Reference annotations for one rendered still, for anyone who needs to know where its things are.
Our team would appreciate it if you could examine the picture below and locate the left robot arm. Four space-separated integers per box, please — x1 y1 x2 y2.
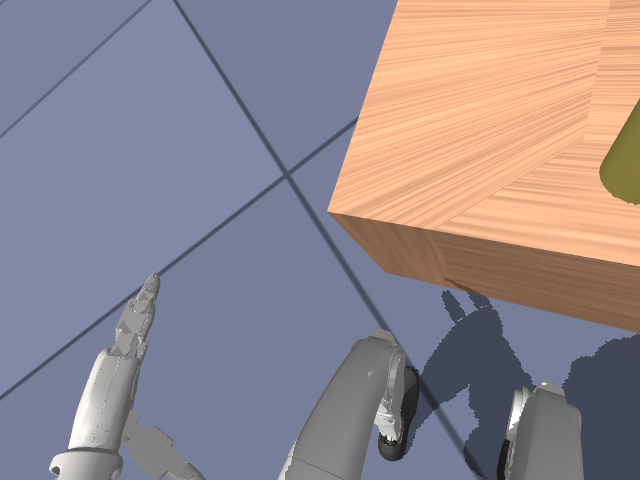
49 447 124 480

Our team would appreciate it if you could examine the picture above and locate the bottle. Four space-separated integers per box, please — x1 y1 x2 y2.
599 99 640 204

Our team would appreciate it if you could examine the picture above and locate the left robot hand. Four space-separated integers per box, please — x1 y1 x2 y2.
68 273 206 480

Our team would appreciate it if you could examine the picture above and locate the left robot foot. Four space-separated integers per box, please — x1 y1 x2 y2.
378 367 419 461

